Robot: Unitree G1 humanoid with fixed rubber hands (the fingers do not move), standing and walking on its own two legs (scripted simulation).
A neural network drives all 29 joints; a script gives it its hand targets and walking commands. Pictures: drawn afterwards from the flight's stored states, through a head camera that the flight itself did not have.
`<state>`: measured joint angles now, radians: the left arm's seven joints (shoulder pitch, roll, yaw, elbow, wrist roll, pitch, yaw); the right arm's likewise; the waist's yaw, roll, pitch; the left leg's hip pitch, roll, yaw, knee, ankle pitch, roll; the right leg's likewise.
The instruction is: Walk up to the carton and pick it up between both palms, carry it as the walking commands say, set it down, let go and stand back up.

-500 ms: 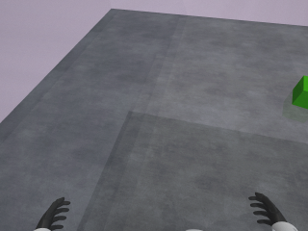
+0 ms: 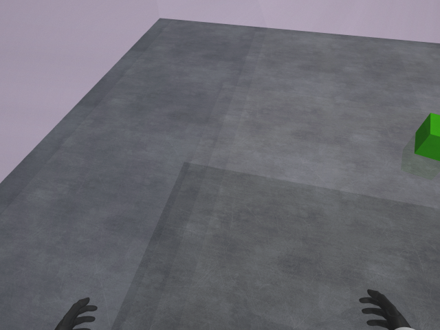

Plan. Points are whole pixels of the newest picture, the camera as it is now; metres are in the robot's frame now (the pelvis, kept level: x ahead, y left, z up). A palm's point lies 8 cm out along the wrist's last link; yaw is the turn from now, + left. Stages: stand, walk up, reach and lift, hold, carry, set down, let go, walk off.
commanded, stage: stand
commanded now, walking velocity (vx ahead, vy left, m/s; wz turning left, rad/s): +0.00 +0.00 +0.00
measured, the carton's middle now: (439, 137) +1.21 -1.37 -0.69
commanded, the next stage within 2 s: walk up in 0.42 s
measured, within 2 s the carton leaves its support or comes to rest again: neither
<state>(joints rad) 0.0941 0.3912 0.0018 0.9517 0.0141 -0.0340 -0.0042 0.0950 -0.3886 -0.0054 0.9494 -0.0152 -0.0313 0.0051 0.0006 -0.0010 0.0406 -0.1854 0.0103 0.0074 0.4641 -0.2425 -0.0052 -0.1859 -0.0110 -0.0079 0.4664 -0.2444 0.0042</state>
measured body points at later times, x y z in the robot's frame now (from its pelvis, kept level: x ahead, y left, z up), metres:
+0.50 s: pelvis +0.00 +0.00 +0.01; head +0.00 +0.00 +0.46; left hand +0.11 +0.32 -0.11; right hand +0.11 -0.32 -0.11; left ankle +0.01 +0.12 -0.74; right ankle +0.01 -0.12 -0.74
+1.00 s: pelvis -0.04 -0.05 -0.02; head +0.01 -0.09 +0.42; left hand +0.13 +0.19 -0.14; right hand -0.03 -0.34 -0.18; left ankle +0.00 +0.11 -0.68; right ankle -0.03 -0.13 -0.74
